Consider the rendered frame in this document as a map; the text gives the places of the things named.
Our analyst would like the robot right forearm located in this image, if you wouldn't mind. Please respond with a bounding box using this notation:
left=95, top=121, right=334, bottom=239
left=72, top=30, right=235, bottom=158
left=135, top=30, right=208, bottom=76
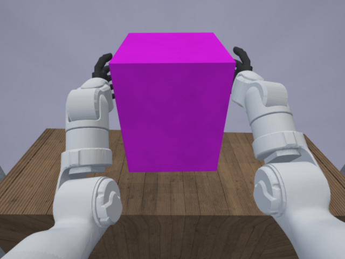
left=231, top=71, right=330, bottom=204

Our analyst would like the carton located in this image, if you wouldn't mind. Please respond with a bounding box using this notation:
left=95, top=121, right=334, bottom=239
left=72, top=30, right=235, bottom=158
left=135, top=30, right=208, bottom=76
left=108, top=32, right=236, bottom=172

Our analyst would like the pedestal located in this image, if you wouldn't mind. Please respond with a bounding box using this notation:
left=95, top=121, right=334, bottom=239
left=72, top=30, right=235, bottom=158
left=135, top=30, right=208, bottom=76
left=0, top=128, right=345, bottom=259

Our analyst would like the robot left forearm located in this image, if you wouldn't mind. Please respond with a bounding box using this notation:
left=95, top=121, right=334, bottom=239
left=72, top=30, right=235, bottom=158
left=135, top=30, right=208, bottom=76
left=53, top=78, right=114, bottom=217

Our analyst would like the robot left hand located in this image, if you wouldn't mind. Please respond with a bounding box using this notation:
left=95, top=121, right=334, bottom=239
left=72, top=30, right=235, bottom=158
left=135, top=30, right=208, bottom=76
left=92, top=53, right=115, bottom=99

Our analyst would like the robot left upper arm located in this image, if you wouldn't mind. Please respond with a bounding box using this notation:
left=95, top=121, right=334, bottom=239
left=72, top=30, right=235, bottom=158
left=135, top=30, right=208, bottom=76
left=1, top=176, right=122, bottom=259

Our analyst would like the robot right hand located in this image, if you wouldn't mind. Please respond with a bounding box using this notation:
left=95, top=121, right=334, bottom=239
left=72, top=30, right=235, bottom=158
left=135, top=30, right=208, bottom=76
left=231, top=46, right=252, bottom=90

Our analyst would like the robot right upper arm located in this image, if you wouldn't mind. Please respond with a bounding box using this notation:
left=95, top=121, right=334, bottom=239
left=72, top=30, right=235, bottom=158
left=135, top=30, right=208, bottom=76
left=253, top=161, right=345, bottom=259

